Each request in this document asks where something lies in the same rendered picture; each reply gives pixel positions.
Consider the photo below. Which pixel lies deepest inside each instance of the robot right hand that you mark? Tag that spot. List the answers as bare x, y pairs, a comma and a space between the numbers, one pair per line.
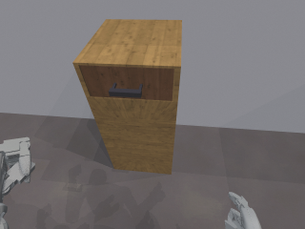
246, 219

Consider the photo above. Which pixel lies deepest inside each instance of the handle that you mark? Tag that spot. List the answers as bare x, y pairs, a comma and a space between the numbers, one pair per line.
136, 93

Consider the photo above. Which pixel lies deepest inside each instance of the robot left forearm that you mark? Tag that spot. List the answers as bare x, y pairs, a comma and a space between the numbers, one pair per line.
3, 211

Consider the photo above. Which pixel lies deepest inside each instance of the drawer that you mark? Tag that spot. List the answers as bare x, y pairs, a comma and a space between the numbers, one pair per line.
157, 82

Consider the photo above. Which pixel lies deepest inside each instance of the cabinet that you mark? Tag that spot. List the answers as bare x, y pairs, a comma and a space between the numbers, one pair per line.
138, 133

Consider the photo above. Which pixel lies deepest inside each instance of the robot left hand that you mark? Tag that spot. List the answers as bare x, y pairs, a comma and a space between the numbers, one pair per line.
16, 154

